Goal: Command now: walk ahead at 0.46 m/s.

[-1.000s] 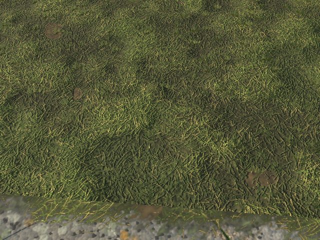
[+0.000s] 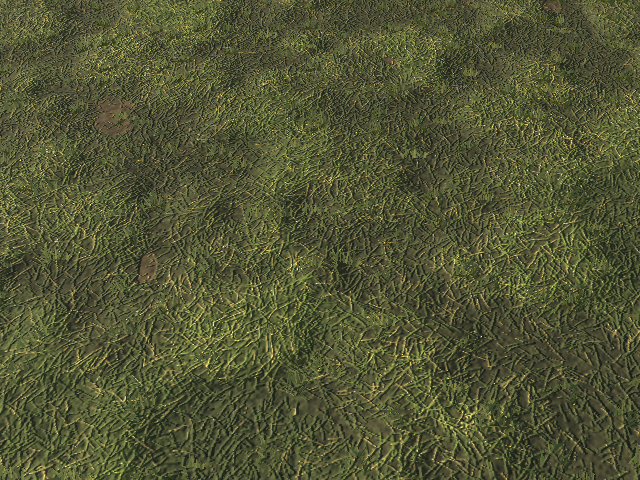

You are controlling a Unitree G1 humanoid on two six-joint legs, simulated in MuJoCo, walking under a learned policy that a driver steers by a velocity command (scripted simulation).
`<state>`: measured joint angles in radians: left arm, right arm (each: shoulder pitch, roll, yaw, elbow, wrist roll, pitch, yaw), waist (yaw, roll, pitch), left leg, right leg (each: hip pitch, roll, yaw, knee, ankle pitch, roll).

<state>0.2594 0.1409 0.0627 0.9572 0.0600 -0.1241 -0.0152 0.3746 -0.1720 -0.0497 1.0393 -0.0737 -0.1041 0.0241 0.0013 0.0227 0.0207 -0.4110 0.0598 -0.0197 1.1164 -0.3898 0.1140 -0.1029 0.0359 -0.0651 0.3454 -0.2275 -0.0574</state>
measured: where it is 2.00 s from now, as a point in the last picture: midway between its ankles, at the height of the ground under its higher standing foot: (323, 299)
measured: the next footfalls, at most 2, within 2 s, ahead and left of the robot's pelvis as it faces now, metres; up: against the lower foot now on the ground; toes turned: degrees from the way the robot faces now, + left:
left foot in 0.24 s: +0.25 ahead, +0.13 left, +0.00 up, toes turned +2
right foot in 0.74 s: +0.52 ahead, -0.11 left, -0.16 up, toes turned -2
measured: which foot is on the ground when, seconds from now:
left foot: up 0.00-0.22, down 0.24-0.74, up 0.76-1.00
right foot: down 0.00-0.24, up 0.26-0.72, down 0.74-1.00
